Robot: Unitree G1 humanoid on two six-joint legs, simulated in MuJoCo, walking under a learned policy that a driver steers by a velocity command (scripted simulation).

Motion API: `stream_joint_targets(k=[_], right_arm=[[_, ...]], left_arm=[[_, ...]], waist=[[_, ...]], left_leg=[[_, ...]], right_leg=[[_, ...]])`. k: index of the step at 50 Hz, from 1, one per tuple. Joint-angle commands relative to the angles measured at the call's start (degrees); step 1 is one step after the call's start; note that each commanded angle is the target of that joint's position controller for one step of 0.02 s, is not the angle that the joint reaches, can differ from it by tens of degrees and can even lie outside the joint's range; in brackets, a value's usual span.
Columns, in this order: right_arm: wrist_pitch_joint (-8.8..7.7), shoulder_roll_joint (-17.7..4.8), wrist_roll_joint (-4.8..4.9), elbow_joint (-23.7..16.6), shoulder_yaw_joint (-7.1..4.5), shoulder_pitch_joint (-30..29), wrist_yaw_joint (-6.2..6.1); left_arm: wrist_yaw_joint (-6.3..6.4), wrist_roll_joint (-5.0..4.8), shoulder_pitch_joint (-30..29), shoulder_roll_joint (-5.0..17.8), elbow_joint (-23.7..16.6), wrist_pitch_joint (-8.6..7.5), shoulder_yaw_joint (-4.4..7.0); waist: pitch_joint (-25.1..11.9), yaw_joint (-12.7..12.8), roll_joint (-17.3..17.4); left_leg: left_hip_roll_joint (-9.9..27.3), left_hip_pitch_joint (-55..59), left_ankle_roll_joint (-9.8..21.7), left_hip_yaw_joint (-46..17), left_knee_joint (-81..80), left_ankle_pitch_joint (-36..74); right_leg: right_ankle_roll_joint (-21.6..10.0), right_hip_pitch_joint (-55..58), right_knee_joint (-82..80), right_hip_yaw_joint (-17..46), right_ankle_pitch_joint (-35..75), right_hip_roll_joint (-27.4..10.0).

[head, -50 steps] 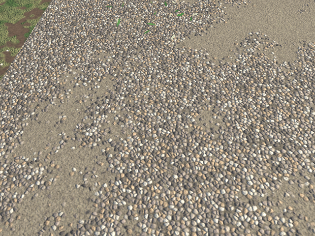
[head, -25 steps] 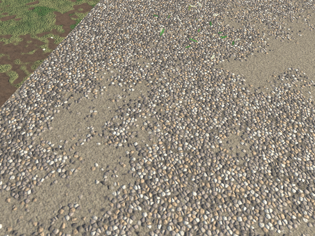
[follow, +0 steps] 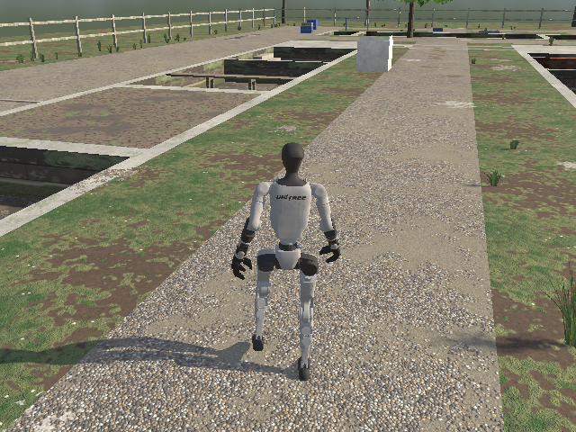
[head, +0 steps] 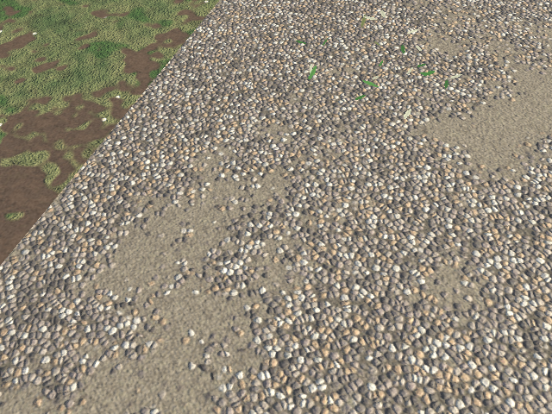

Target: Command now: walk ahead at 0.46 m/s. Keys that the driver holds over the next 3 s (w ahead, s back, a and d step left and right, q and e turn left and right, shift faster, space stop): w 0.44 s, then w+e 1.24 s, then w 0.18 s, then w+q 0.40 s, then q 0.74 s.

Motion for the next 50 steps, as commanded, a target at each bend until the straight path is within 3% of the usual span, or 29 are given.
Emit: stream_joint_targets(k=[1,4,7,9,10,11,12,13,14,15,16,17,19,21,23,28,31,34,37,38,39,40,41,42,43,44,45,46,50], right_arm=[[-1.14,-0.59,0.12,-6.00,0.42,-8.35,0.36],[-1.52,-0.26,0.62,-7.47,0.82,-13.28,1.36],[-1.88,-1.40,0.92,-8.77,0.65,-15.64,2.33],[-2.04,-3.07,0.77,-8.58,0.07,-13.79,2.58],[-1.96,-4.49,0.60,-7.81,-0.60,-10.40,2.33],[-1.78,-6.57,0.55,-5.52,-1.81,-2.32,1.80],[-1.45,-9.23,0.36,-2.99,-2.87,7.79,1.00],[-1.22,-15.25,-1.32,-1.77,-4.04,14.17,0.57],[-1.21,-11.86,-0.54,-1.18,-2.99,15.05,0.83],[-1.16,-8.63,-0.04,-1.17,-1.84,10.72,0.77],[-1.04,-7.01,0.14,-1.47,-1.30,6.97,0.64],[-1.10,-5.86,-0.29,-1.44,-0.89,3.53,0.81],[-1.76,-3.95,-1.05,-1.53,-0.42,0.08,1.07],[-2.71,-4.49,-0.55,-0.28,-0.66,0.24,1.14],[-3.07,-5.56,-0.68,1.03,-0.94,1.01,0.69],[-2.82,-7.24,-0.81,3.19,-1.11,3.92,-0.29],[-2.25,-8.39,-0.48,5.06,-1.38,7.08,-0.50],[-0.95,-8.65,-0.05,6.28,-1.60,8.35,-0.80],[0.49,-10.55,0.14,5.83,-2.16,6.66,-1.58],[1.07,-11.13,0.06,5.45,-2.29,5.99,-1.97],[1.50,-10.55,-0.01,4.92,-1.94,5.48,-2.46],[0.96,-7.77,-1.46,3.25,-0.65,7.08,-2.81],[-0.94,-0.58,-2.26,1.31,1.73,12.97,-1.43],[-2.95,-6.74,-0.24,1.36,0.56,6.60,-0.38],[-4.05,-8.31,1.48,-0.53,0.16,1.52,0.11],[-4.59,-7.38,0.84,-0.94,0.50,-0.24,-0.16],[-4.50,-7.55,-0.38,-0.83,0.13,-0.77,-0.50],[-3.89,-7.59,-0.77,-0.94,-0.12,0.25,-0.53],[-1.82,-5.14,-1.64,-1.71,0.28,-0.30,-1.01]], left_arm=[[0.79,-0.36,-1.01,10.30,-3.22,-0.50,2.36],[1.00,-0.82,1.85,11.10,-2.12,-0.05,2.60],[1.05,-1.34,2.74,11.63,-1.22,0.63,2.98],[1.27,-1.39,2.17,12.60,-1.09,1.13,3.44],[1.40,-1.29,1.72,13.45,-1.15,1.40,3.74],[1.54,-1.09,0.89,13.24,-1.31,1.84,3.62],[1.76,-0.42,0.82,11.85,-2.10,1.89,2.91],[1.45,0.10,7.00,4.78,-4.13,1.03,0.89],[1.03,-0.77,7.16,5.49,-3.09,-0.47,0.63],[0.52,-2.52,1.43,10.49,-4.76,-1.30,2.12],[0.40,-2.77,-3.32,10.72,-6.06,-1.75,2.00],[0.60,-1.81,-5.40,9.85,-6.46,-1.77,1.99],[0.69,-1.00,-3.12,8.60,-5.57,-0.45,2.26],[0.93,-0.76,-2.13,6.78,-5.33,0.77,1.93],[1.20,-0.42,-5.55,6.63,-6.63,1.21,1.90],[0.02,-0.88,-14.62,4.99,-8.90,0.44,1.16],[-0.94,-1.34,-19.61,4.66,-11.23,0.27,0.90],[-2.17,-1.26,-22.77,4.98,-13.76,0.26,0.95],[-3.02,-0.97,-19.97,6.88,-15.04,0.50,1.90],[-2.92,-0.92,-14.61,8.74,-14.23,0.74,3.00],[-2.38,-1.05,-5.67,11.63,-12.17,0.91,4.74],[-1.26,-1.08,3.23,16.95,-10.98,1.51,6.40],[-1.55,-1.39,1.69,20.07,-11.46,1.02,6.51],[-1.52,-1.26,3.47,14.11,-12.15,0.89,5.13],[-1.31,-0.80,0.95,12.35,-12.16,0.70,4.55],[-1.18,-0.78,-2.58,11.87,-12.90,0.67,4.37],[-1.06,-0.52,-5.81,10.64,-13.79,0.79,3.97],[-0.84,0.19,-7.46,9.78,-14.74,0.77,3.61],[0.27,-0.55,-7.34,11.09,-14.41,0.55,4.04]], waist=[[4.46,0.73,-7.47],[6.12,2.33,-7.26],[7.19,1.57,-7.58],[5.30,-0.58,-8.31],[2.35,-2.75,-9.31],[-2.96,-7.33,-8.96],[-10.29,-11.74,-7.65],[-20.25,-9.41,6.51],[-26.22,-9.67,12.84],[-15.38,-9.54,8.55],[-8.25,-8.26,4.14],[-3.72,-6.08,0.10],[-1.68,-2.49,2.13],[-0.64,-1.26,1.96],[1.65,-1.49,1.01],[3.74,-5.27,-0.20],[5.12,-7.65,-0.83],[5.78,-8.25,-1.05],[2.16,-5.44,1.33],[-1.62,-2.35,2.03],[-6.56,2.33,0.75],[-13.58,4.88,-7.14],[-19.79,-1.56,-19.01],[-20.79,3.21,-11.69],[-12.32,3.22,-8.96],[-7.69,1.04,-2.82],[-4.42,-1.03,-1.44],[-3.85,-2.93,-3.15],[-1.22,-4.25,-4.43]], left_leg=[[-0.53,-3.27,-1.18,1.52,-10.07,8.12],[-1.78,-0.51,-0.76,2.42,-17.05,11.25],[-2.19,-0.55,1.37,1.58,-20.83,8.34],[-3.52,3.49,3.26,2.24,-22.30,4.38],[-5.24,8.97,4.44,3.59,-22.27,2.31],[-7.05,20.05,6.28,5.26,-23.53,2.96],[-2.78,37.48,8.71,1.04,-21.09,3.89],[13.01,60.68,16.76,-24.76,-22.10,-5.08],[17.89,63.01,19.99,-43.77,-32.92,-13.06],[15.70,55.71,16.88,-36.13,-34.58,-16.53],[13.34,46.48,14.93,-27.34,-35.54,-13.05],[10.87,37.76,13.89,-21.75,-37.41,-7.92],[7.64,28.72,13.52,-15.45,-41.14,-1.63],[7.18,25.03,14.70,-11.82,-43.66,2.38],[6.93,24.44,14.88,-8.30,-45.36,4.84],[5.01,27.29,11.47,1.03,-46.29,7.87],[7.40,33.48,10.97,2.87,-45.89,7.56],[9.79,41.56,9.82,4.20,-42.58,11.61],[10.17,45.32,7.65,6.71,-33.07,34.75],[9.30,44.87,6.66,8.08,-24.97,43.99],[6.95,39.77,4.73,10.34,-12.54,45.06],[3.97,24.80,2.38,11.08,6.37,25.58],[-8.70,0.24,-0.62,3.22,23.51,-25.91],[-6.29,-6.21,0.52,-5.63,27.63,-25.63],[-3.93,-9.44,1.57,-4.84,26.19,-20.27],[-1.52,-7.77,1.73,-4.29,21.74,-15.87],[0.01,-4.57,1.10,-3.95,17.03,-13.48],[0.99,-0.86,0.54,-4.38,15.16,-11.97],[0.56,1.05,-3.45,-2.35,5.31,-7.00]], right_leg=[[-7.68,-0.76,-8.08,6.74,14.20,-11.48],[-7.82,-0.07,-8.04,5.98,13.40,-12.79],[-7.31,4.75,-5.96,6.54,16.76,-15.68],[-6.26,7.98,-1.91,6.14,27.54,-16.57],[-5.70,8.91,2.79,5.42,38.36,-16.19],[-4.47,7.36,12.48,3.28,46.97,-14.10],[-2.60,-2.23,26.07,2.13,40.45,-11.82],[1.16,-24.97,49.66,0.61,11.02,-2.80],[1.65,-33.10,59.79,8.75,-18.55,1.72],[1.11,-39.45,63.28,9.47,-16.32,-2.19],[0.51,-39.63,61.30,7.16,-11.36,-5.19],[0.67,-37.67,57.37,6.03,-7.02,-7.42],[1.21,-31.33,53.19,6.45,-2.27,-9.99],[2.39,-30.18,50.51,5.75,-0.74,-10.54],[3.65,-33.60,45.71,5.60,3.92,-10.90],[3.17,-33.32,27.69,3.71,20.43,-8.66],[2.07,-35.14,22.06,3.39,21.42,-7.26],[0.31,-38.60,18.95,2.79,16.34,-6.34],[-2.36,-32.22,18.56,-1.66,7.06,-2.47],[-3.67,-24.88,18.33,-3.39,5.30,-0.06],[-5.67,-11.73,15.69,-3.48,8.00,2.12],[-9.88,6.85,16.27,12.13,10.91,-8.02],[-20.50,25.15,8.96,44.40,-1.11,-19.86],[-18.69,26.60,3.89,46.65,-5.74,-19.67],[-16.29,20.20,3.03,38.14,-1.44,-18.01],[-14.99,11.76,2.70,32.06,4.83,-15.77],[-14.29,4.44,1.70,27.43,11.48,-13.89],[-14.27,-0.14,0.39,25.30,15.43,-12.57],[-14.67,-8.75,-2.32,19.00,21.73,-9.80]])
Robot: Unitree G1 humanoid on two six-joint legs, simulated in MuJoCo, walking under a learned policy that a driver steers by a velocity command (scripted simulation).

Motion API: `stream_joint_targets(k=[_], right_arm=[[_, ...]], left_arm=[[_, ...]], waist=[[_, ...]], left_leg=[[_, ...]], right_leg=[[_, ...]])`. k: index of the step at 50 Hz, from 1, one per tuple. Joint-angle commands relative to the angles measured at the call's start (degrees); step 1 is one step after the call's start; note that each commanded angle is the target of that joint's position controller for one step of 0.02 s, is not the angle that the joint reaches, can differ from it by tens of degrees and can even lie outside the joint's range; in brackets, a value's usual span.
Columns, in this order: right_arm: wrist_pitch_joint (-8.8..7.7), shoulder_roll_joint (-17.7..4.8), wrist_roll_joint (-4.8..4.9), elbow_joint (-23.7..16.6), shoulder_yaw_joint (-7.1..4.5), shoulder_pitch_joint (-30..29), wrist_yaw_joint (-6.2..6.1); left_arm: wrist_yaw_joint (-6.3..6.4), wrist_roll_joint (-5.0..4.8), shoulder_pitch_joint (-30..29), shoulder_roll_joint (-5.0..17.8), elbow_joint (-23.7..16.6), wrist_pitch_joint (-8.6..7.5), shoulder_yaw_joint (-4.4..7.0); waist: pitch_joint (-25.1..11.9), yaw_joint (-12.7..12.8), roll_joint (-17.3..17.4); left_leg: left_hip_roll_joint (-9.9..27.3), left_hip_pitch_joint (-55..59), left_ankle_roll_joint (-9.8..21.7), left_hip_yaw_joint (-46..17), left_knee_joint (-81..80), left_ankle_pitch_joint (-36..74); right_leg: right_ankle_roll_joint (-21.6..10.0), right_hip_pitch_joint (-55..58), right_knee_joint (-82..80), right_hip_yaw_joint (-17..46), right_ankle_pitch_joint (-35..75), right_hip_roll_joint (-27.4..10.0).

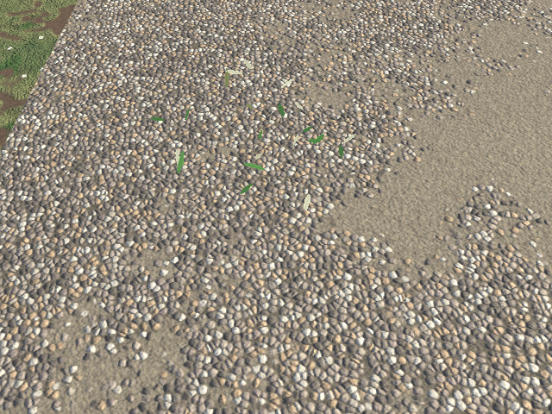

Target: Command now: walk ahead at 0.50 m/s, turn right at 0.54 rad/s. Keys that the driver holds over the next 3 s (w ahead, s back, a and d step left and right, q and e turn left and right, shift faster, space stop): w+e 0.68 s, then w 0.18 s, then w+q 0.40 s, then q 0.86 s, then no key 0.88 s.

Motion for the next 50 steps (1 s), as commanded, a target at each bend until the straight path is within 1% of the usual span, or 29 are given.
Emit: stream_joint_targets(k=[1,5,8,11,12,13,14,15,16,17,18,19,20,22,24,28,31,35,37,38,39,40,41,42,43,44,45,47,50], right_arm=[[0.38,-4.06,-0.51,-3.64,-1.11,-0.12,-0.47],[-0.19,-2.42,0.05,-5.47,-0.38,-8.57,0.17],[-0.82,-3.95,0.84,-6.65,-0.90,-11.52,0.79],[-1.59,-6.16,1.09,-6.54,-1.99,-9.75,1.15],[-1.88,-6.71,1.13,-5.80,-2.48,-6.67,1.04],[-2.16,-8.06,0.71,-4.64,-3.34,-1.41,0.69],[-2.34,-10.93,-0.28,-4.04,-4.22,6.76,0.18],[-1.45,-15.28,-0.80,-2.06,-5.39,12.36,0.23],[-1.13,-10.56,0.70,-2.43,-4.45,11.95,0.63],[-0.74,-7.03,0.84,-3.11,-3.49,9.62,0.36],[-0.31,-5.96,0.33,-3.43,-2.99,6.82,0.24],[-0.05,-4.74,0.09,-3.00,-2.59,5.08,0.17],[-0.13,-4.06,-0.28,-2.67,-2.26,4.30,0.00],[-0.50,-3.74,0.10,-1.79,-2.33,3.99,-0.04],[-0.89,-5.25,0.35,-0.64,-2.88,4.44,-0.05],[-0.49,-7.17,0.32,0.93,-3.38,4.49,-0.23],[0.13,-8.31,0.63,2.16,-3.46,5.91,-0.47],[1.35,-10.17,1.77,4.09,-3.92,9.19,-0.40],[1.97,-11.65,2.42,4.69,-4.26,9.63,-0.46],[2.27,-12.58,2.65,4.85,-4.47,9.52,-0.61],[2.58,-12.44,2.74,4.95,-4.24,8.86,-0.76],[2.32,-10.40,2.01,4.68,-3.29,9.26,-0.98],[1.37,-3.09,-0.40,1.76,-0.78,13.73,-0.28],[-0.34,-5.14,0.91,2.44,-0.60,13.21,0.40],[-0.90,-9.25,3.47,0.72,-2.03,6.50,0.85],[-1.16,-8.27,3.77,-0.07,-1.57,4.08,0.83],[-0.97,-7.57,2.71,0.76,-1.56,3.61,0.46],[0.70,-6.87,2.21,2.42,-1.80,7.12,0.51],[2.69,-4.29,2.14,3.13,-1.48,7.63,0.15]], left_arm=[[1.29,-0.32,-1.45,9.52,-4.26,-0.98,2.65],[2.09,-0.76,1.64,10.16,-2.85,-0.16,2.92],[2.19,-1.22,3.98,10.05,-1.66,0.32,3.04],[2.50,-1.08,3.49,9.64,-1.51,0.90,3.14],[2.49,-0.99,2.61,9.20,-1.74,1.13,3.06],[2.36,-0.80,2.06,7.49,-2.19,1.15,2.47],[2.12,-0.07,1.98,4.11,-3.29,0.96,1.17],[2.11,-1.49,9.92,0.68,-4.79,0.49,0.06],[2.33,-2.00,10.22,6.17,-3.64,0.39,0.79],[2.32,-1.77,4.39,9.62,-3.92,0.68,1.82],[2.41,-1.15,0.96,9.55,-4.59,0.97,1.95],[2.21,-0.56,-1.34,8.90,-5.37,0.96,2.10],[1.82,-0.84,-1.21,7.91,-5.69,1.13,2.16],[1.41,-1.43,-0.72,5.67,-5.81,1.75,1.83],[1.32,-1.12,-2.61,4.33,-6.87,2.15,1.44],[0.63,-0.96,-6.46,3.60,-7.67,1.82,1.01],[-0.51,-0.95,-12.26,2.43,-8.92,1.16,0.44],[-1.85,-1.20,-17.46,2.36,-11.28,1.05,0.34],[-2.00,-0.80,-16.18,3.65,-11.76,1.07,1.04],[-1.87,-0.47,-12.68,5.15,-11.14,1.20,1.88],[-1.48,-0.43,-4.62,7.30,-8.92,1.35,3.27],[-0.51,-0.50,4.61,10.44,-6.29,1.79,4.86],[0.38,-0.46,7.71,17.21,-5.46,1.77,5.83],[0.07,-0.45,9.06,14.74,-6.73,1.05,4.75],[-0.44,0.02,6.70,11.35,-5.85,0.38,3.57],[-0.47,-0.14,3.19,9.87,-5.46,0.04,3.02],[-0.45,-0.07,-0.46,7.78,-5.26,-0.22,2.36],[-0.45,0.73,-3.88,5.44,-5.18,-1.07,1.60],[-0.17,1.00,-4.12,6.20,-3.00,-2.75,1.97]], waist=[[-3.51,-1.73,-3.47],[-2.82,1.77,-5.51],[-2.69,2.68,-6.37],[-2.94,0.94,-8.29],[-3.66,-0.87,-9.01],[-6.80,-3.58,-8.58],[-14.47,-7.11,-3.64],[-21.88,-4.10,15.25],[-19.28,-5.00,13.06],[-11.92,-6.49,7.34],[-7.61,-5.80,3.42],[-4.16,-4.95,2.78],[-3.18,-3.57,4.43],[-2.46,-2.75,5.64],[-1.46,-2.66,4.34],[-1.07,-3.42,2.67],[0.49,-5.64,2.05],[2.37,-6.75,1.93],[0.74,-4.52,3.15],[-1.89,-1.92,4.03],[-6.27,3.06,3.17],[-11.06,7.40,1.14],[-17.34,3.51,-13.83],[-27.81,4.93,-12.09],[-19.76,6.07,-7.59],[-12.58,4.14,-6.54],[-8.72,1.93,-3.77],[-6.44,-1.63,-5.43],[-3.82,-2.74,-4.75]], left_leg=[[0.21,-2.62,-2.67,0.69,-8.28,7.51],[-3.52,3.36,-2.98,1.46,-25.35,21.75],[-4.69,4.98,-2.07,-0.12,-30.53,21.91],[-4.87,7.77,0.10,-1.19,-33.34,15.29],[-5.08,11.83,1.27,-0.33,-34.92,14.09],[-4.06,20.38,3.06,-0.19,-36.55,14.26],[4.77,34.71,6.72,-8.17,-35.27,11.25],[17.49,53.94,16.02,-33.83,-39.44,-1.07],[19.18,53.09,15.85,-41.44,-42.95,-13.54],[16.80,46.51,13.31,-32.89,-43.90,-13.40],[14.47,39.67,11.73,-25.13,-44.47,-6.28],[12.23,34.13,11.37,-19.61,-45.78,0.25],[10.68,30.54,10.80,-15.33,-47.11,4.21],[9.25,27.66,11.22,-9.47,-49.66,8.07],[9.97,27.13,12.33,-5.86,-51.43,12.35],[9.47,29.54,11.89,2.26,-52.13,19.88],[8.63,30.67,10.42,7.64,-51.90,21.57],[10.78,35.87,9.39,10.41,-50.09,26.34],[11.53,38.11,8.83,11.75,-45.01,42.39],[11.35,38.66,8.35,12.68,-39.31,51.64],[9.99,36.11,7.16,14.46,-29.70,55.83],[7.96,25.71,5.26,15.30,-16.84,47.13],[-0.48,0.49,1.52,14.88,6.01,1.30],[-5.14,-5.67,1.25,2.01,16.48,-17.36],[-2.11,-10.49,1.74,-0.27,18.20,-13.06],[0.48,-10.62,2.42,0.71,14.62,-8.47],[2.66,-8.26,2.28,0.97,10.49,-4.72],[4.53,-1.18,1.57,0.19,6.94,0.16],[4.25,-1.39,-0.08,-0.39,3.18,5.20]], right_leg=[[-10.63,1.78,-9.61,13.54,16.20,-14.14],[-6.71,-0.53,-7.99,11.39,8.93,-10.90],[-5.86,2.91,-5.05,15.81,4.98,-12.69],[-4.68,7.33,-0.15,21.00,4.47,-14.64],[-3.90,7.26,2.20,21.52,5.73,-14.09],[-2.23,5.77,7.87,19.98,8.06,-11.41],[-0.08,-0.48,22.59,15.69,2.25,-8.00],[4.03,-21.15,41.41,7.79,-22.73,0.15],[4.88,-29.10,50.01,8.66,-24.87,-4.17],[5.34,-31.18,52.61,8.00,-19.54,-6.28],[5.72,-29.75,52.03,5.91,-15.38,-8.24],[5.88,-28.75,49.56,5.64,-12.53,-9.78],[5.80,-26.21,47.95,5.46,-10.68,-11.34],[5.97,-24.50,45.70,3.87,-9.49,-12.36],[6.50,-26.21,42.45,3.43,-7.34,-13.07],[6.94,-27.25,32.22,2.27,2.81,-13.36],[6.11,-24.74,22.68,-0.93,9.57,-12.41],[3.82,-23.17,15.59,-3.90,6.24,-10.93],[1.47,-17.90,13.57,-6.02,0.27,-7.88],[0.04,-12.24,12.62,-7.21,-2.02,-5.75],[-1.87,-0.68,8.92,-8.06,1.17,-3.53],[-3.68,15.71,8.63,-4.00,4.41,-5.08],[-11.97,37.46,7.79,23.73,1.37,-21.36],[-17.54,40.49,-1.50,44.26,-4.11,-29.00],[-14.00,34.94,-3.01,34.78,-2.86,-26.57],[-11.64,26.05,-3.37,25.48,1.54,-24.35],[-9.68,18.29,-4.32,19.20,6.03,-21.99],[-8.53,8.89,-8.40,12.40,10.23,-19.60],[-8.62,4.49,-13.01,5.90,12.38,-19.41]])
Over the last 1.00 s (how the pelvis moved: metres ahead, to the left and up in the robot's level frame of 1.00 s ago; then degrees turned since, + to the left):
0.57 -0.02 -0.01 -15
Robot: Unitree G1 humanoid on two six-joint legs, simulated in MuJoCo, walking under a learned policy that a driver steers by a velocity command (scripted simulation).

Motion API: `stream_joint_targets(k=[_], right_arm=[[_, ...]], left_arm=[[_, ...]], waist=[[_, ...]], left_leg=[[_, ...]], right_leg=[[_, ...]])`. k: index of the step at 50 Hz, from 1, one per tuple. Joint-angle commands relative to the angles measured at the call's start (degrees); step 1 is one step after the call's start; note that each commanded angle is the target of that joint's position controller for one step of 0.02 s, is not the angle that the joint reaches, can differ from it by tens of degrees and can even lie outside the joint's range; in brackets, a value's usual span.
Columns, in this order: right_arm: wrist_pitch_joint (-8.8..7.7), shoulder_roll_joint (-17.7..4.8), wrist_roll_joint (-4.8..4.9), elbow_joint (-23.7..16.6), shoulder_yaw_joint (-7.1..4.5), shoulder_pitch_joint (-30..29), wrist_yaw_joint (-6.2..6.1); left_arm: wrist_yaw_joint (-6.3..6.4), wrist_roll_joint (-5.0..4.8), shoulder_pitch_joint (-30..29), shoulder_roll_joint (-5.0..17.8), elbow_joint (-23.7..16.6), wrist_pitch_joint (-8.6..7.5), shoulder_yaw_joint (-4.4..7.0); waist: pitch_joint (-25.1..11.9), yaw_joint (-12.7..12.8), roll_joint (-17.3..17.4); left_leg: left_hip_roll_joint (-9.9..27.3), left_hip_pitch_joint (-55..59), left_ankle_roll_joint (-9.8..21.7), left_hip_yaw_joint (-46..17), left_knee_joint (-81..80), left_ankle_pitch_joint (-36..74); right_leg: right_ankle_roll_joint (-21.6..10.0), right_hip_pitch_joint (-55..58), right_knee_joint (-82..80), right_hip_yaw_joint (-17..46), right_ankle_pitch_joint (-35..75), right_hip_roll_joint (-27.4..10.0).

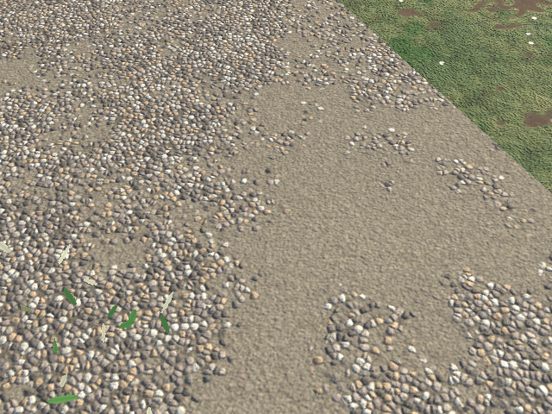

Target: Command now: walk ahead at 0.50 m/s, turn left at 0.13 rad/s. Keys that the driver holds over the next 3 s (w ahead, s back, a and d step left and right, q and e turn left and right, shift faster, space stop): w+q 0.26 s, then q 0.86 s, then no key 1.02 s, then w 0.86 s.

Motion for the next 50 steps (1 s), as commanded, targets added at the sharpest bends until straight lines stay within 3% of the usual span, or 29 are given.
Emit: stream_joint_targets(k=[1,7,12,13,14,15,16,17,18,19,20,21,22,23,24,26,28,33,35,38,40,41,42,43,44,45,46,47,50], right_arm=[[1.10,-3.33,-0.08,-1.84,-1.05,2.58,-0.49],[0.32,-1.16,-0.40,-4.28,-0.43,-5.88,0.80],[0.21,-0.89,-0.54,-8.17,-0.08,-11.52,2.62],[0.23,-1.27,-0.55,-8.90,-0.24,-11.57,2.99],[0.30,-2.09,-0.78,-9.29,-0.67,-10.30,3.26],[0.43,-3.47,-1.15,-9.00,-1.43,-6.97,3.31],[0.38,-5.74,-1.27,-7.46,-2.73,0.42,3.10],[0.38,-9.16,-1.38,-6.11,-4.35,7.94,2.24],[0.78,-15.51,-1.59,-6.21,-5.49,10.60,0.95],[0.42,-15.62,-1.99,-8.65,-4.97,9.87,1.28],[0.74,-11.96,-1.92,-9.65,-4.32,8.76,1.44],[0.81,-9.50,-1.09,-9.79,-3.74,5.39,1.25],[1.10,-7.86,-0.29,-10.02,-3.30,2.44,0.96],[1.51,-6.90,-0.42,-10.54,-3.00,0.32,0.50],[1.88,-6.83,-1.31,-11.21,-2.91,-0.86,0.27],[2.07,-7.63,-1.86,-11.48,-3.28,-2.26,-0.05],[2.43,-8.61,-1.63,-11.31,-3.62,-2.17,-0.74],[4.90,-8.83,-0.73,-11.82,-3.69,-2.86,-2.55],[5.55,-8.79,-0.89,-12.10,-3.70,-2.82,-2.78],[5.99,-8.35,-0.88,-12.50,-3.63,-2.72,-2.62],[6.19,-7.54,-0.25,-13.23,-3.35,-4.51,-2.64],[6.23,-6.13,-0.23,-13.56,-2.95,-4.02,-2.69],[6.20,-2.83,-1.26,-13.58,-2.08,-0.17,-2.53],[5.78,-4.56,-0.92,-15.35,-2.52,0.92,-2.45],[5.44,-9.25,-1.58,-13.98,-3.84,2.70,-2.29],[5.88,-11.00,-0.74,-12.59,-4.70,1.75,-2.25],[6.77,-9.83,-0.44,-11.56,-4.77,1.81,-2.54],[7.45,-8.70,-0.46,-11.89,-4.51,1.13,-2.63],[7.80,-4.54,0.12,-13.68,-3.32,-1.81,-2.17]], left_arm=[[0.63,0.64,-1.45,7.56,-2.20,-2.44,2.27],[1.76,0.45,0.16,8.60,0.73,-2.48,2.45],[2.29,-0.72,3.50,9.90,3.88,-0.78,3.21],[2.52,-0.94,3.21,10.42,4.09,-0.25,3.40],[2.93,-0.91,1.73,11.23,3.80,0.35,3.57],[3.51,-0.87,0.88,12.12,3.39,0.97,3.78],[4.02,-0.91,-0.03,12.19,3.00,1.57,3.68],[4.38,-1.06,0.03,11.35,2.51,1.44,3.17],[3.94,1.76,5.25,5.20,0.61,0.48,1.25],[2.83,1.36,8.71,4.63,-0.14,-1.12,-0.01],[2.17,-0.83,2.78,10.12,0.16,-1.79,1.32],[2.25,-1.58,-1.48,9.65,-1.63,-1.92,1.08],[2.96,-0.71,-3.08,9.08,-1.28,-1.53,1.07],[3.56,-0.01,-3.16,9.65,-1.48,-0.75,1.50],[3.67,0.01,-2.17,9.66,-1.52,0.22,1.66],[4.03,0.31,0.25,7.86,-0.92,1.28,1.25],[4.51,0.60,-0.30,6.97,-0.98,1.72,0.93],[4.26,0.19,-6.16,6.80,-2.27,2.44,0.80],[3.87,-0.03,-8.34,6.94,-2.96,2.30,0.86],[3.24,-0.20,-8.99,7.62,-3.35,1.32,1.25],[2.87,-0.38,-6.12,7.88,-2.57,0.48,1.77],[2.93,-0.05,-4.59,9.29,-2.14,0.14,2.29],[3.42,0.84,-4.82,13.22,-3.06,0.44,3.07],[3.29,2.72,-3.85,15.20,-1.92,1.23,3.64],[3.23,1.94,-4.24,12.22,-2.88,1.30,3.13],[3.43,1.51,-5.55,9.23,-3.48,1.45,2.35],[3.58,0.94,-7.30,8.10,-3.85,1.85,2.04],[3.81,0.22,-8.41,7.71,-3.92,2.18,1.86],[4.47,0.83,-7.49,8.57,-3.34,3.28,2.19]], waist=[[-2.67,-1.04,-5.29],[0.85,2.30,-4.83],[2.82,4.25,-4.34],[2.42,3.70,-4.88],[1.48,2.28,-5.92],[-1.53,0.43,-7.40],[-5.90,-3.46,-7.24],[-10.43,-7.57,-4.79],[-17.67,-3.86,10.49],[-30.55,-2.75,12.54],[-29.60,-6.42,2.81],[-21.14,-5.29,0.61],[-13.81,-3.31,-3.67],[-10.63,-1.45,-3.11],[-9.48,0.24,-1.17],[-9.42,1.81,0.69],[-10.67,1.85,1.15],[-11.70,0.02,3.64],[-10.45,-0.80,4.94],[-9.63,-1.08,6.74],[-9.24,1.14,7.32],[-9.27,1.34,5.93],[-11.52,-1.29,-5.51],[-9.64,-2.75,-20.12],[-10.33,-1.71,-15.81],[-9.35,-1.17,-10.93],[-8.32,-1.69,-8.23],[-7.09,-1.41,-8.51],[-6.33,0.10,-11.63]], left_leg=[[1.62,-4.44,-1.35,-3.17,-3.29,7.20],[-1.09,-5.37,-0.81,-1.14,-22.62,24.20],[-2.33,-9.34,2.21,1.62,-29.69,18.00],[-3.07,-8.79,3.11,2.77,-30.27,14.90],[-4.88,-6.03,4.08,4.72,-30.86,11.79],[-7.54,-0.86,4.98,7.09,-30.39,9.29],[-10.31,8.59,6.26,8.23,-32.10,10.80],[-10.27,22.55,8.43,5.06,-36.10,20.68],[4.19,42.93,15.34,-14.49,-31.09,46.31],[15.24,56.21,27.14,-41.26,-37.56,47.33],[12.27,53.77,23.88,-33.35,-38.91,46.28],[9.56,46.12,21.05,-25.41,-39.39,43.94],[6.81,36.93,18.78,-20.66,-40.92,42.77],[5.22,29.33,17.90,-18.15,-42.72,41.77],[3.82,23.63,17.45,-16.91,-44.36,41.56],[2.41,18.46,17.53,-14.37,-45.25,45.14],[1.33,17.56,16.78,-13.10,-44.56,46.32],[-0.90,17.12,13.03,-15.90,-43.47,27.14],[-1.02,17.37,12.52,-18.79,-43.10,20.29],[-0.69,19.94,12.03,-23.25,-39.99,21.71],[-2.43,20.59,9.93,-25.02,-36.78,21.50],[-4.73,17.77,7.61,-24.11,-33.84,15.50],[-10.35,12.01,4.30,-16.53,-22.24,-4.11],[-17.05,-0.27,0.90,-7.90,-11.99,-23.39],[-12.72,-2.69,-1.49,-7.82,-0.34,-22.07],[-11.43,-2.79,-2.53,-7.21,3.98,-17.67],[-10.55,-2.81,-3.70,-6.28,5.51,-14.40],[-9.86,-3.55,-4.55,-5.60,6.21,-11.75],[-9.01,-2.04,-5.63,-0.86,-0.51,-7.81]], right_leg=[[-9.64,2.99,-14.16,9.27,13.67,-16.36],[-5.95,6.82,-16.27,-0.49,12.67,-15.44],[-4.73,17.92,-12.03,-3.10,19.25,-19.13],[-4.13,19.62,-9.84,-3.69,24.52,-19.62],[-3.11,20.15,-5.52,-4.85,36.62,-19.24],[-1.96,20.41,0.74,-5.68,49.07,-18.56],[-0.23,18.32,11.06,-6.84,54.55,-16.77],[2.83,10.39,24.76,-7.86,46.70,-13.66],[6.93,-9.05,46.01,-7.24,-1.37,-6.26],[8.77,-22.67,61.79,4.98,-30.49,2.61],[7.48,-24.91,62.93,11.01,-26.99,-1.88],[6.62,-27.20,58.45,9.58,-22.46,-4.18],[7.04,-27.23,54.20,8.14,-19.41,-6.16],[7.37,-24.25,50.66,7.99,-16.99,-7.35],[7.63,-20.35,49.03,8.01,-15.61,-7.49],[8.96,-17.69,44.48,7.00,-13.97,-6.72],[10.12,-17.72,38.73,6.75,-10.83,-5.73],[11.06,-16.30,27.15,8.15,-2.22,-3.98],[10.73,-15.60,22.75,8.90,-2.48,-3.18],[9.61,-12.98,15.54,9.49,-5.20,-1.86],[7.89,-6.92,3.85,8.79,0.57,-1.94],[6.17,-0.72,-1.34,10.50,8.07,-5.77],[1.22,6.73,-1.53,20.99,20.62,-18.48],[-9.64,9.21,-2.57,34.68,32.14,-27.33],[-12.65,9.21,-2.31,35.12,30.56,-28.88],[-10.18,7.90,-1.00,27.39,27.74,-24.90],[-7.43,6.96,-0.47,21.75,23.91,-21.01],[-6.58,6.12,-0.71,18.82,22.40,-19.70],[-6.60,6.16,-2.48,11.75,21.60,-16.82]])
Over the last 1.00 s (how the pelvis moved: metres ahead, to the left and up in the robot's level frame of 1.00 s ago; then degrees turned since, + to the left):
0.51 -0.11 0.00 -28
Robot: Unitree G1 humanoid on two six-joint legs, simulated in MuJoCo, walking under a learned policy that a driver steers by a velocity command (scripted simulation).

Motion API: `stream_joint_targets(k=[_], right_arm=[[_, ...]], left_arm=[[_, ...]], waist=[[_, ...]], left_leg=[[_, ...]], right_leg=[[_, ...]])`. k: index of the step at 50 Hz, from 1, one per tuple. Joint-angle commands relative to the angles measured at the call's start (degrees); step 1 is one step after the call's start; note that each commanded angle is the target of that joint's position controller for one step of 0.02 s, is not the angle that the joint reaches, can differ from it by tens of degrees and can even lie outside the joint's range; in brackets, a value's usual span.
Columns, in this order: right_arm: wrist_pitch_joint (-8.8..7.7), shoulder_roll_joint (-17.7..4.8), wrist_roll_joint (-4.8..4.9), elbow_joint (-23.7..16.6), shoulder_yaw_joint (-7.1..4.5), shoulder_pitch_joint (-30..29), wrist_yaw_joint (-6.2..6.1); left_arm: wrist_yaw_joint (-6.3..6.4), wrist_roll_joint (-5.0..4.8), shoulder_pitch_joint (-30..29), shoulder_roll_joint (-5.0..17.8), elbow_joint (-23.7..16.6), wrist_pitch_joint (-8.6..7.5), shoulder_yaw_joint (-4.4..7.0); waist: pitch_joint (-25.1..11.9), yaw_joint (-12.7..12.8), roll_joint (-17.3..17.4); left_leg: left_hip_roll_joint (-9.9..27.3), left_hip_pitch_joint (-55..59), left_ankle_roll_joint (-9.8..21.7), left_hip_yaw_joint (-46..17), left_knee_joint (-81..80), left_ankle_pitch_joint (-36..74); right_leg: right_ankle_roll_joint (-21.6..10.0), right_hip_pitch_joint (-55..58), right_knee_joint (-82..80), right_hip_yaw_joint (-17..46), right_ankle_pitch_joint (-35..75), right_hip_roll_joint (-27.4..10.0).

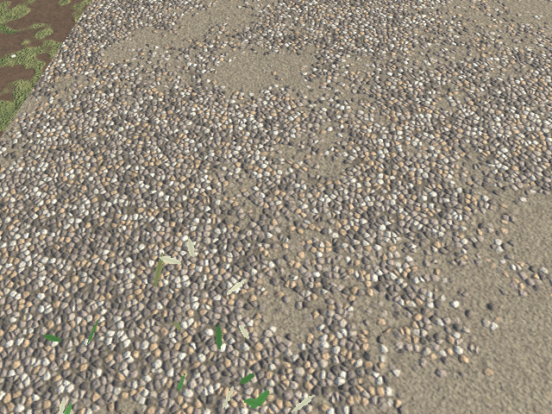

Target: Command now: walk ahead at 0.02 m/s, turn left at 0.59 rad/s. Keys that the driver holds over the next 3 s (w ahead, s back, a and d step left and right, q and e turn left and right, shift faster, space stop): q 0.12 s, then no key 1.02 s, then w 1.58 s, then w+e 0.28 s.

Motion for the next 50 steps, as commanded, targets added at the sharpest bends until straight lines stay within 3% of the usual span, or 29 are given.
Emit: stream_joint_targets(k=[1,4,8,10,11,12,13,14,15,17,19,22,25,28,29,30,31,32,33,35,43,50], right_arm=[[-0.19,-2.08,0.35,-4.83,-0.68,-0.61,0.15],[-0.34,-1.41,-0.09,-5.99,-0.25,-1.92,0.84],[-0.03,-2.16,-0.35,-6.15,-0.62,-0.83,1.78],[-0.17,-1.54,-0.59,-4.51,-0.80,3.19,2.15],[-0.30,-2.30,-0.85,-3.82,-1.04,4.63,2.01],[-0.49,-5.97,-1.01,-4.22,-1.78,5.50,1.36],[-0.81,-10.30,-2.04,-5.94,-2.09,3.47,0.90],[-2.03,-7.43,-3.67,-5.41,-1.46,5.30,1.16],[-2.98,-5.92,-3.68,-4.54,-0.75,3.16,1.27],[-3.81,-3.72,-2.07,-4.06,0.04,-1.83,1.02],[-4.00,-1.53,-2.06,-3.43,1.09,-3.16,0.59],[-3.92,-0.69,-2.08,-2.31,1.32,-3.27,0.40],[-3.46,-1.98,-2.19,-0.65,1.02,-1.92,0.60],[-3.42,-0.58,-1.39,0.93,1.77,-3.33,0.87],[-3.77,0.14,-1.32,1.92,2.03,-1.84,0.98],[-4.29,0.80,-2.20,2.53,2.26,-0.36,1.14],[-4.73,0.16,-2.48,2.90,1.78,2.25,1.52],[-4.65,-0.34,-2.72,3.36,1.89,-0.73,1.38],[-4.38,-0.57,-2.42,3.29,1.68,-2.90,1.19],[-3.44,0.33,-2.17,3.74,1.73,-3.40,0.60],[-3.26,1.07,-1.89,8.46,1.36,-1.26,0.10],[-3.46,0.72,-1.71,12.87,1.26,-0.15,-0.36]], left_arm=[[0.85,0.18,-0.31,9.17,-3.19,0.39,2.64],[0.70,-0.18,-0.71,10.94,-2.97,0.82,3.48],[-0.18,-1.36,-0.95,12.19,-2.09,0.87,3.96],[-0.40,-2.53,-2.27,11.98,-1.54,0.97,3.74],[-0.58,-2.79,0.01,10.32,-0.24,0.86,3.22],[-1.06,-1.05,2.33,6.86,0.11,0.66,2.14],[-1.24,1.10,0.98,4.70,-2.27,0.35,1.12],[-0.47,0.01,-3.39,8.45,-2.72,0.46,2.33],[-0.27,-1.17,-3.55,9.75,-2.14,0.86,2.93],[0.31,-0.80,-1.15,9.45,0.30,1.69,3.30],[0.23,-0.79,0.91,8.24,1.34,1.81,3.10],[-0.17,-1.15,0.24,5.55,1.69,1.65,1.90],[-0.41,-1.21,-1.16,5.82,1.45,1.62,1.49],[-0.66,-1.06,1.92,5.40,3.21,1.24,1.19],[-0.76,-0.25,2.60,6.13,3.64,0.98,1.09],[-0.59,0.25,3.27,8.67,3.56,0.80,1.36],[-0.61,-0.49,2.26,12.03,4.58,0.77,2.31],[-1.06,-0.86,1.32,8.78,4.53,0.52,1.85],[-1.25,-0.44,0.82,6.89,4.79,0.20,1.25],[-1.23,-0.15,0.05,6.14,5.36,-0.49,0.84],[-0.34,-0.47,1.56,5.97,8.85,-0.82,0.28],[-0.24,-0.61,1.74,5.46,12.04,-0.67,-0.06]], waist=[[-6.22,0.63,-12.88],[-8.16,1.39,-13.75],[-7.98,1.24,-14.28],[-7.72,-1.36,-12.97],[-7.41,-1.67,-10.54],[-8.49,-0.20,0.79],[-7.31,0.56,14.94],[-9.35,-4.09,9.84],[-7.16,-2.59,7.50],[-5.33,-0.64,6.06],[-6.06,0.77,5.46],[-6.34,0.02,5.39],[-5.69,-1.66,5.49],[-4.49,0.63,4.00],[-4.61,0.88,1.95],[-5.50,-0.30,-1.66],[-5.19,-3.55,-8.33],[-4.83,-1.08,-7.87],[-3.70,-0.53,-7.10],[-2.73,-0.50,-7.15],[-1.72,-0.14,-3.14],[-1.39,-0.20,-2.29]], left_leg=[[2.82,-4.40,-1.62,2.73,-3.58,2.22],[4.85,1.20,-0.91,4.36,-12.61,2.75],[4.40,8.51,1.50,6.83,-23.78,4.50],[2.76,15.71,4.35,8.62,-36.58,13.00],[2.39,21.56,6.08,7.43,-42.85,18.81],[11.36,29.98,9.02,-4.99,-45.60,31.92],[24.89,30.37,18.97,-19.72,-45.04,45.87],[26.16,24.59,23.91,-20.10,-46.24,40.54],[22.50,22.84,21.89,-15.44,-46.74,36.20],[17.79,21.88,17.22,-9.95,-46.58,33.22],[15.70,20.07,16.88,-6.51,-46.13,39.07],[14.25,21.85,16.43,-4.85,-45.24,37.14],[15.61,21.79,17.86,-7.70,-44.90,33.87],[14.24,19.01,16.01,-8.46,-44.06,28.43],[12.89,17.03,13.54,-8.09,-44.07,25.19],[10.36,15.05,10.74,-6.32,-42.49,20.50],[6.52,14.97,8.75,-2.56,-43.38,16.44],[5.05,18.27,7.03,-0.58,-42.14,15.00],[4.92,18.99,6.76,-0.21,-41.14,14.68],[5.25,19.03,7.28,-0.52,-40.81,17.11],[5.28,19.00,6.68,-0.29,-41.51,19.01],[5.31,19.91,6.23,0.12,-41.78,20.52]], right_leg=[[-11.71,12.33,-7.26,8.17,23.32,-12.89],[-12.36,12.54,-7.18,5.89,23.11,-14.88],[-12.01,10.78,-6.11,4.81,20.05,-16.21],[-9.71,8.39,-2.55,3.25,17.09,-15.05],[-6.46,4.64,0.53,1.31,12.30,-13.30],[-0.76,-4.10,10.91,-4.06,-1.23,-8.56],[4.05,-16.43,21.92,-6.06,-25.37,-1.54],[4.47,-14.97,30.82,0.69,-27.13,-2.42],[4.07,-14.91,34.39,1.90,-23.84,-2.85],[4.30,-14.79,34.17,2.66,-16.93,-3.27],[5.22,-10.43,34.23,2.22,-12.06,-2.44],[5.53,-6.59,22.75,1.73,-10.01,-2.88],[5.22,-2.22,13.90,0.89,-12.26,-2.31],[3.81,5.53,-1.63,0.09,-1.59,-1.53],[2.85,10.19,-5.90,1.71,7.06,-2.48],[1.51,14.05,-5.15,5.53,17.11,-6.24],[-0.58,12.30,-1.20,4.34,14.48,-6.41],[-1.43,7.86,-2.35,4.09,6.39,-5.13],[-1.00,5.92,-3.48,4.09,3.20,-4.63],[0.06,5.02,-4.09,3.59,3.11,-3.98],[0.30,5.81,-3.66,2.80,2.13,-2.94],[0.08,6.13,-4.04,2.27,2.51,-2.16]])
Over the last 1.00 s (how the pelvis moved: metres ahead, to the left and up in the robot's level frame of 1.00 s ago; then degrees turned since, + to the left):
0.37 0.06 0.00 35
